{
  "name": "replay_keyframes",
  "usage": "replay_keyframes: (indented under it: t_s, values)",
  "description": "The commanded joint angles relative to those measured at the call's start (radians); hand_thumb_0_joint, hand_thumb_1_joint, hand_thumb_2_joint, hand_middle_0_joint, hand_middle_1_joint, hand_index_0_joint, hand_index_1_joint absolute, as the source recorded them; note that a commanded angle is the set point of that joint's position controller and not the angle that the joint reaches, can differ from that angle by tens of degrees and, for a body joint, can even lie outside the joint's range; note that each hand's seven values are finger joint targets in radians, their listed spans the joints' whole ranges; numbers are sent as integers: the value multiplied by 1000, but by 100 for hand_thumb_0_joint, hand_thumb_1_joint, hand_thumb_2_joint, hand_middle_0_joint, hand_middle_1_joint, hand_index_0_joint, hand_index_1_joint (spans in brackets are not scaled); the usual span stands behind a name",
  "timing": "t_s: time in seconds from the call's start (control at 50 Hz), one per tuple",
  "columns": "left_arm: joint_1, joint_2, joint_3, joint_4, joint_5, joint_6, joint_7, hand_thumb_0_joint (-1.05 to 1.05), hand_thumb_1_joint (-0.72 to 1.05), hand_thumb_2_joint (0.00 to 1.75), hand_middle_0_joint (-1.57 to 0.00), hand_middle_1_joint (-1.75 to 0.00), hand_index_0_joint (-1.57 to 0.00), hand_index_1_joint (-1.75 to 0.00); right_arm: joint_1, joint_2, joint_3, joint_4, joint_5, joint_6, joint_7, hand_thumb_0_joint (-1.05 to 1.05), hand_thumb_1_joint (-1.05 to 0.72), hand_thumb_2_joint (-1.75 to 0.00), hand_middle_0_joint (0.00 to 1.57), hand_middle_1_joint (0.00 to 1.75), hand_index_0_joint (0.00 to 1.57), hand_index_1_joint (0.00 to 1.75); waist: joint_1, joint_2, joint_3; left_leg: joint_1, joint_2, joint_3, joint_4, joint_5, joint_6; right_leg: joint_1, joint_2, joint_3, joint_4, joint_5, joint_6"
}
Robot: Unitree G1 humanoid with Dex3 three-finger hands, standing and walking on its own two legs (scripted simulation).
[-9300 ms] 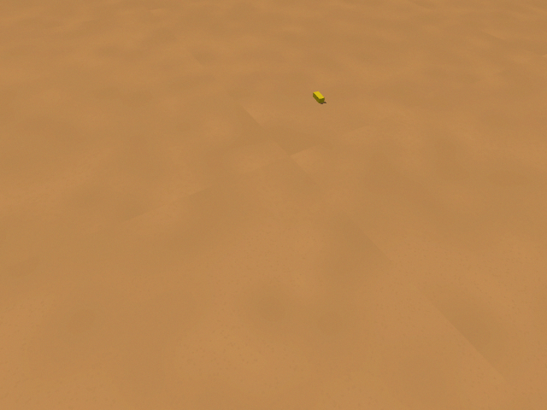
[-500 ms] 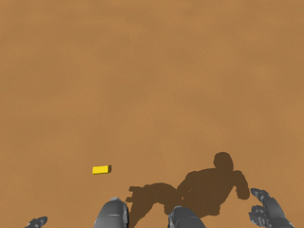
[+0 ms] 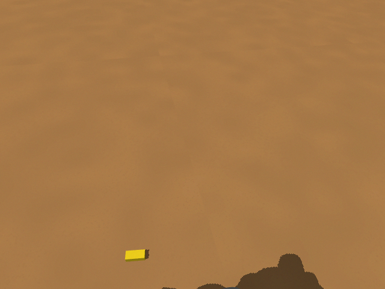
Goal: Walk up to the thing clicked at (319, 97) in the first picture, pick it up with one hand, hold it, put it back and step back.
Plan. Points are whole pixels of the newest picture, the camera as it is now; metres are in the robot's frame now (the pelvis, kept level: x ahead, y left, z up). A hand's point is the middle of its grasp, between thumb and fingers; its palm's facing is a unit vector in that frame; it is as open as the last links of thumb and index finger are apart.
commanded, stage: walk up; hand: left
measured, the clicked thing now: (135, 255) +0.44 +0.24 -0.74
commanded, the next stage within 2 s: stand in 0.42 s
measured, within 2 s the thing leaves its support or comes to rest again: neither
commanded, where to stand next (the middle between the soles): +0.07 -0.05 m, yaw +3 degrees
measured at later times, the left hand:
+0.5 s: hand out of the picture +0.12 +0.21 -0.14, palm faces -0.10 -0.92 -0.37, open 7.4 cm
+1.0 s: hand out of the picture +0.12 +0.24 -0.13, palm faces -0.02 -0.95 -0.31, open 7.4 cm
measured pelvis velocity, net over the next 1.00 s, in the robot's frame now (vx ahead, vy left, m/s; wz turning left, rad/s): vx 0.01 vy -0.01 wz -0.02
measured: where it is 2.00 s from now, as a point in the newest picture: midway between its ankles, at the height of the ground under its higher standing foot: outside the picture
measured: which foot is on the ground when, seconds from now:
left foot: down 0.00-0.44, up 0.46-0.72, down 0.74-1.00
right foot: up 0.00-0.38, down 0.40-1.00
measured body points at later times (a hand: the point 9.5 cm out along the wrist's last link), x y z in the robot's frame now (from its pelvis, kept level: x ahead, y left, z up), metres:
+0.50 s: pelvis +0.01 -0.03 +0.01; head +0.09 -0.05 +0.45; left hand +0.12 +0.26 -0.11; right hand +0.12 -0.33 -0.13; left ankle +0.01 +0.10 -0.70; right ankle +0.06 -0.13 -0.72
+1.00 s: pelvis +0.01 -0.01 +0.02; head +0.01 +0.00 +0.47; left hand +0.12 +0.29 -0.11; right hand +0.07 -0.31 -0.10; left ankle +0.02 +0.13 -0.72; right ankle +0.06 -0.13 -0.72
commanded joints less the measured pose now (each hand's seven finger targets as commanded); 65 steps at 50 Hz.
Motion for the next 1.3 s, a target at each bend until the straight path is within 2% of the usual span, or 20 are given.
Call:
replay_keyframes:
  t_s: [0.0, 0.02, 0.08, 0.12, 0.16, 0.24, 0.32, 0.36, 0.38, 0.4, 0.42, 0.44, 0.48, 0.52, 0.6, 0.66, 0.74, 0.8, 0.86, 1.28]
  values:
    - [-48, 224, 50, -90, -17, -40, -10, 0, 90, 90, -20, -30, -20, -30, 19, -260, -63, -71, 11, -49, -38, 0, -90, -90, 20, 30, 20, 30, 12, 66, 122, 112, 307, -515, -458, -358, 58, -342, -36, 109, 105, 141, 3]
    - [-9, 217, 53, -69, -13, -29, -17, 0, 90, 90, -20, -30, -20, -30, 30, -252, -58, -67, 19, -61, -48, 0, -90, -90, 20, 30, 20, 30, 26, 77, 113, 121, 285, -426, -438, -234, 16, -318, -41, 94, 83, 187, 10]
    - [13, 183, 46, -40, -16, 10, -20, 0, 90, 90, -20, -30, -20, -30, 7, -217, -43, -52, 22, -63, -75, 0, -90, -90, 20, 30, 20, 30, 52, 107, 133, 14, 247, -222, -369, 229, -17, -190, -16, 93, 9, 247, 43]
    - [-10, 143, 34, -44, -34, 23, -2, 0, 90, 90, -20, -30, -20, -30, -47, -189, -27, -67, 13, -47, -82, 0, -90, -90, 20, 30, 20, 30, 59, 191, 125, -35, 232, -122, -295, 663, 6, -109, 22, 63, 17, 238, 52]
    - [-67, 124, 23, -55, -55, 28, 21, 0, 90, 90, -20, -30, -20, -30, -87, -189, -27, -90, 8, -17, -83, 0, -90, -90, 20, 30, 20, 30, 45, 266, 123, -96, 224, -78, -262, 857, 49, -39, 71, 31, 15, 161, 50]
    - [-103, 137, 13, -61, -59, 26, 44, 0, 90, 90, -20, -30, -20, -30, -106, -187, -37, -110, 9, 46, -78, 0, -90, -90, 20, 30, 20, 30, 17, 290, 32, 60, 186, -56, -182, 773, 97, -45, 57, -58, -125, 133, 50]
    - [-151, 121, 16, -78, -15, 26, 32, 0, 90, 90, -20, -30, -20, -30, -87, -218, -45, -105, 37, 64, -84, 0, -90, -90, 20, 30, 20, 30, 1, 212, -99, 185, 253, -162, -38, 720, 126, 19, 26, -98, -365, 143, 27]
    - [-127, 128, 34, -76, 19, 28, 17, 0, 90, 90, -20, -30, -20, -30, -50, -238, -50, -96, 51, 58, -102, 0, -90, -90, 20, 30, 20, 30, 21, 100, -160, 206, 275, -200, 69, 712, 125, 106, 2, -81, -540, 279, -4]
    - [-115, 174, 49, -88, 39, 28, 13, 0, 90, 90, -20, -30, -20, -30, -4, -227, -45, -94, 60, 50, -113, 0, -90, -90, 20, 30, 20, 30, 21, -25, -215, 164, 239, -189, 147, 607, 86, 193, -35, -26, -510, 571, -43]
    - [-32, 176, -2, -38, -4, -24, 29, 0, 90, 90, -20, -30, -20, -30, -55, -70, 15, -97, 44, 47, -87, 0, -90, -90, 20, 30, 20, 30, 23, -149, -350, -24, 122, -157, 257, 148, 15, 464, -283, 304, -631, 726, -44]
    - [-84, 239, 20, -24, -10, -43, 33, 0, 90, 90, -20, -30, -20, -30, -93, -90, 10, -88, 45, 62, -85, 0, -90, -90, 20, 30, 20, 30, 39, -158, -299, -85, 17, -162, 260, -241, -6, 386, -337, 371, -599, 740, -181]
    - [-119, 212, 21, -2, -3, -47, 35, 0, 90, 90, -20, -30, -20, -30, -138, -123, 9, -69, 31, 65, -87, 0, -90, -90, 20, 30, 20, 30, 50, -166, -223, -99, 33, -188, 308, -289, -7, 296, -314, 391, -629, 504, -202]
    - [-187, 154, 7, -31, -7, -45, 43, 0, 90, 90, -20, -30, -20, -30, -154, -156, -2, -54, 29, 67, -68, 0, -90, -90, 20, 30, 20, 30, 30, -81, -101, -133, 28, -220, 265, -267, -15, 269, -236, 269, -675, 329, -132]
    - [-227, 120, -9, -35, -11, -55, 51, 0, 90, 90, -20, -30, -20, -30, -151, -134, 1, -26, 36, 66, -55, 0, -90, -90, 20, 30, 20, 30, 16, -63, -80, -119, 19, -220, 191, -196, -34, 298, -189, 156, -661, 461, -81]
    - [-229, 148, 0, -1, -14, -56, 49, 0, 90, 90, -20, -30, -20, -30, -173, -106, 14, -1, 30, 57, -57, 0, -90, -90, 20, 30, 20, 30, 24, -119, -88, -31, 36, -142, -24, -141, -69, 325, -172, 104, -626, 589, -67]
    - [-246, 142, -1, 22, -22, -45, 44, 0, 90, 90, -20, -30, -20, -30, -166, -90, 14, 45, 25, 57, -52, 0, -90, -90, 20, 30, 20, 30, 21, -160, -73, 84, 46, -102, -175, 33, -76, 239, -156, 91, -640, 461, -47]
    - [-306, 111, -12, 37, -37, -40, 37, 0, 90, 90, -20, -30, -20, -30, -215, -118, 16, 76, 11, 38, -48, 0, -90, -90, 20, 30, 20, 30, 25, -43, -79, 164, 152, -221, -276, 244, -47, 173, -89, 39, -648, 264, 7]
    - [-301, 118, -12, 85, -33, -43, 25, 0, 90, 90, -20, -30, -20, -30, -268, -146, 18, 109, 16, 25, -41, 0, -90, -90, 20, 30, 20, 30, 44, 60, -10, -45, 142, -209, -324, -4, -38, 288, -83, 45, -667, 164, 17]
    - [-292, 118, -13, 115, -29, -50, 17, 0, 90, 90, -20, -30, -20, -30, -274, -138, 27, 128, 15, 14, -42, 0, -90, -90, 20, 30, 20, 30, 48, 119, -49, -10, 163, -212, -353, 104, -43, 325, -87, 26, -628, 317, 7]
    - [-253, 129, -40, 210, -22, -51, 21, 0, 90, 90, -20, -30, -20, -30, -272, -144, 32, 199, 22, 26, -41, 0, -90, -90, 20, 30, 20, 30, 26, 35, -50, 92, 152, -199, -361, 97, -24, 227, -89, 19, -696, 283, 25]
